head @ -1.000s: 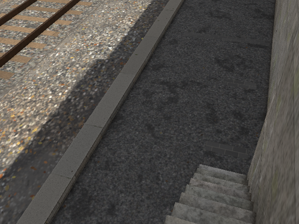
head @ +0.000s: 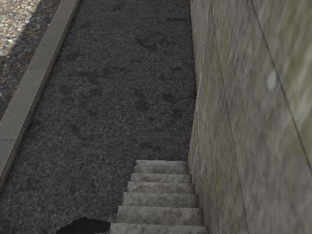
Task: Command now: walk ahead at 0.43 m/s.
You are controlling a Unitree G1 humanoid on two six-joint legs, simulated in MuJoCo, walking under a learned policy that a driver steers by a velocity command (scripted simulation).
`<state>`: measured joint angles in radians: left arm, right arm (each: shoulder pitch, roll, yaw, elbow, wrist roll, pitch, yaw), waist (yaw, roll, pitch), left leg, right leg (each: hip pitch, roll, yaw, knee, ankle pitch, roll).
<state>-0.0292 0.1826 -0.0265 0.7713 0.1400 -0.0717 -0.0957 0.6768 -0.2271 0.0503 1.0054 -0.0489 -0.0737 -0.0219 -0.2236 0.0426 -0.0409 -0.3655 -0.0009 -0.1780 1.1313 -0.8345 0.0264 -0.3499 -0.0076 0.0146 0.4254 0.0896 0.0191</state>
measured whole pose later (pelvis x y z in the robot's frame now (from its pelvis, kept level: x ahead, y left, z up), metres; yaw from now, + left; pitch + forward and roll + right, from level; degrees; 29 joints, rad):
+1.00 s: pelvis +0.40 -0.14 -0.58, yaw -1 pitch -3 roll +4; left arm 0.50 0.23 0.02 1.03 -0.07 -0.03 0.00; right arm 0.40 -0.17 -0.01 1.00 -0.05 0.02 0.02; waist 0.00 0.05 -0.01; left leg -0.72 -0.10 -0.15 2.07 -0.80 0.03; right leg -0.34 -0.07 0.03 0.79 -0.38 -0.01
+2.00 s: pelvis +0.84 -0.13 -0.90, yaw -3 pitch -4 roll +6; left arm 0.10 0.23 0.06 0.85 -0.02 -0.02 0.00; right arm 0.40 -0.19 -0.01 0.95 -0.05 -0.03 -0.03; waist -0.07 -0.08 -0.10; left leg -0.25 0.02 0.09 1.27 -0.91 -0.05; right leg -0.38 -0.10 0.12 0.61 0.39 -0.03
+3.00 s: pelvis +1.21 -0.29 -1.29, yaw -3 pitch -3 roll +2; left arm 0.23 0.21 0.03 0.91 0.08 -0.03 -0.06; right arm 0.45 -0.21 0.02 1.04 -0.07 -0.09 0.01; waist -0.04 -0.06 -0.06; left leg -0.34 0.11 0.04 1.13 -0.73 -0.07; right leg -0.52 -0.06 0.08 0.73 0.42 -0.01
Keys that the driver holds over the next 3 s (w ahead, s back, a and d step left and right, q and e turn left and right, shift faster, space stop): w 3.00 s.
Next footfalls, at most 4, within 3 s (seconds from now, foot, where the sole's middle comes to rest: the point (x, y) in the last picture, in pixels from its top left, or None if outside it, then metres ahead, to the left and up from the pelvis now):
0.08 right None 0.01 -0.15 -0.90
0.42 left None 0.32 0.09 -1.11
0.90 right None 0.44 -0.26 -1.33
1.46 left None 0.75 0.04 -1.54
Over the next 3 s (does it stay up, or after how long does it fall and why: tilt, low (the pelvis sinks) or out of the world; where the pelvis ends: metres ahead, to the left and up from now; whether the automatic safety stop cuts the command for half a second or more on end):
stays up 1.21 -0.29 -1.29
